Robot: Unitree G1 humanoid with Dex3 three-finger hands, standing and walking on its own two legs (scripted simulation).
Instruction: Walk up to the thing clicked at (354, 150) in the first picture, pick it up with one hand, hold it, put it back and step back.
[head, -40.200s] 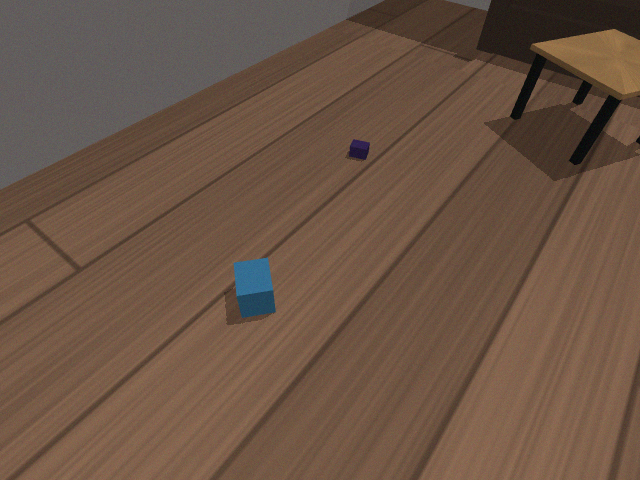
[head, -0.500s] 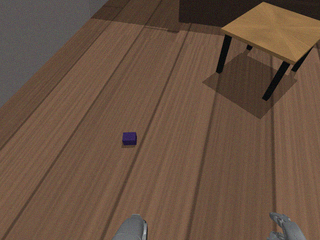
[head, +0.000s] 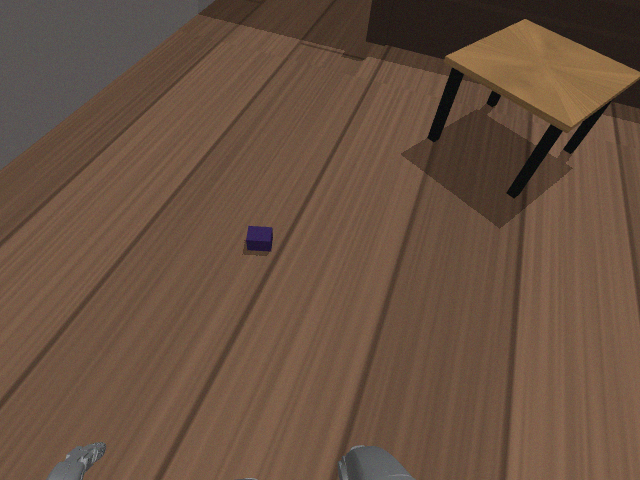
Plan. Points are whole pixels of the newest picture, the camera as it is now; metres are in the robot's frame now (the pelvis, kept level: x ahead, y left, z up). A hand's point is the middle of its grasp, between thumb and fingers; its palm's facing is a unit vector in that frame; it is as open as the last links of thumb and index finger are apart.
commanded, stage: step back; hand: left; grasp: from above
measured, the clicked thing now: (259, 238) +0.98 +0.17 -0.73
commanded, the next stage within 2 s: stand in 1.10 s
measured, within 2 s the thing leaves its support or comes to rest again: neither
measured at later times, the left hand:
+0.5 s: hand out of the picture -0.01 +0.28 -0.15, palm faces -0.02 -0.92 -0.38, open 7.4 cm
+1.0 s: hand out of the picture +0.10 +0.23 -0.14, palm faces -0.01 -0.94 -0.34, open 7.4 cm
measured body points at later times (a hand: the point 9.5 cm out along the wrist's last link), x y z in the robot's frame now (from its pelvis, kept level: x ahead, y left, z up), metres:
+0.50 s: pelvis -0.06 +0.01 +0.00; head -0.05 +0.01 +0.45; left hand -0.01 +0.33 -0.12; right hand -0.02 -0.30 -0.13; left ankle -0.03 +0.13 -0.73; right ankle -0.09 -0.13 -0.73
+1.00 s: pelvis -0.01 -0.01 +0.00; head +0.00 -0.02 +0.45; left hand +0.10 +0.28 -0.12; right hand +0.04 -0.32 -0.13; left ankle -0.02 +0.12 -0.73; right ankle +0.01 -0.13 -0.73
